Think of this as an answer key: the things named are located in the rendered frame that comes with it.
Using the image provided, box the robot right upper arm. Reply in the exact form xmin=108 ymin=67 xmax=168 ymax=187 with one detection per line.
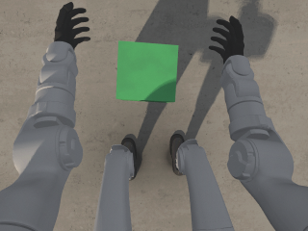
xmin=227 ymin=138 xmax=308 ymax=231

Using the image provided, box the right robot thigh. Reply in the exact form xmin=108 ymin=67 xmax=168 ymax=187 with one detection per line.
xmin=177 ymin=144 xmax=235 ymax=231

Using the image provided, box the carton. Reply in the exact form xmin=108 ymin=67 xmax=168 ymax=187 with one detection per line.
xmin=115 ymin=40 xmax=179 ymax=103

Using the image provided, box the robot right forearm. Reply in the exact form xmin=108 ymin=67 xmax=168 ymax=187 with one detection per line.
xmin=219 ymin=55 xmax=295 ymax=167

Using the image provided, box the left robot shin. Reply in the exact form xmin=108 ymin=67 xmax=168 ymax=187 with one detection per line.
xmin=104 ymin=144 xmax=130 ymax=165

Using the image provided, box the robot left hand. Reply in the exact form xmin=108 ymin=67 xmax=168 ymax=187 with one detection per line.
xmin=54 ymin=2 xmax=90 ymax=50

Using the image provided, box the robot left forearm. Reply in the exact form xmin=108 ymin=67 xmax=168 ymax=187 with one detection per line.
xmin=13 ymin=40 xmax=79 ymax=170

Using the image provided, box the robot right hand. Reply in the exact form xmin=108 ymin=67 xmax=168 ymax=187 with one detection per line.
xmin=209 ymin=15 xmax=244 ymax=64

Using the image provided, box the robot left upper arm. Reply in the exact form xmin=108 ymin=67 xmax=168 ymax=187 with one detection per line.
xmin=0 ymin=124 xmax=84 ymax=231

